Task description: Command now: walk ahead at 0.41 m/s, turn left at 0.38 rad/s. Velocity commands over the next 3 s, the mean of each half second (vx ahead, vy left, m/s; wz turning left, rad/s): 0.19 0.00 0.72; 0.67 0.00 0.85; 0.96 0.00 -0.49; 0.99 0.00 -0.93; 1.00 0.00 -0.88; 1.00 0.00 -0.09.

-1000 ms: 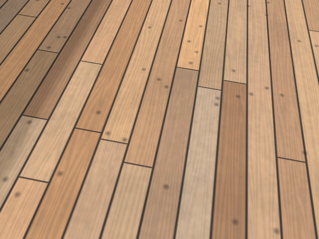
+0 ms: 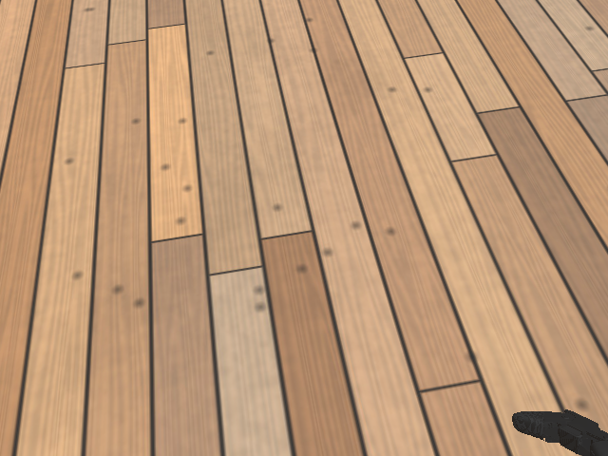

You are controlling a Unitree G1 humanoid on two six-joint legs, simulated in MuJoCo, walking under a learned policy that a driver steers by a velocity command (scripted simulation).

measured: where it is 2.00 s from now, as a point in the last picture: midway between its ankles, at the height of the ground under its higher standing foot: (61, 259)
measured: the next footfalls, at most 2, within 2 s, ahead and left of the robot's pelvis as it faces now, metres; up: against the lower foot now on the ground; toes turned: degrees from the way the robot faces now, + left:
left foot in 0.02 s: +0.26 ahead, +0.05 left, +0.00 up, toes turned +1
right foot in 0.48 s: +0.43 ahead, -0.08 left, +0.00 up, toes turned +39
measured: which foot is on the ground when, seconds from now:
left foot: up 0.00-0.00, down 0.02-0.48, up 0.50-1.00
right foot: down 0.00-0.02, up 0.04-0.46, down 0.48-1.00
